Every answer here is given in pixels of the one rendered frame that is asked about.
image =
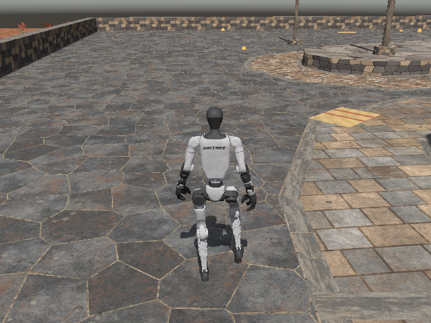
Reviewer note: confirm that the robot left upper arm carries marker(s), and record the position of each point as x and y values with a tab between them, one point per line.
190	153

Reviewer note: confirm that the robot left thigh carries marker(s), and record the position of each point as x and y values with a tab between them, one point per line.
199	206

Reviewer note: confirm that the robot left hand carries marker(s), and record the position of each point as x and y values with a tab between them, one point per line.
183	190

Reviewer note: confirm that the robot right forearm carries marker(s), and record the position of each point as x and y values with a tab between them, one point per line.
246	179

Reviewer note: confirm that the robot right hand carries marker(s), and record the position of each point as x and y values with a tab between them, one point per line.
253	201

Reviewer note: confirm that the robot left forearm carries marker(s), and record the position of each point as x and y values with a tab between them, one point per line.
182	178

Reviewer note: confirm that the robot left foot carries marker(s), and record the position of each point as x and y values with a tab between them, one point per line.
204	275

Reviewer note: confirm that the robot right upper arm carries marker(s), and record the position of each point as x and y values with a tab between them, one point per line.
239	154

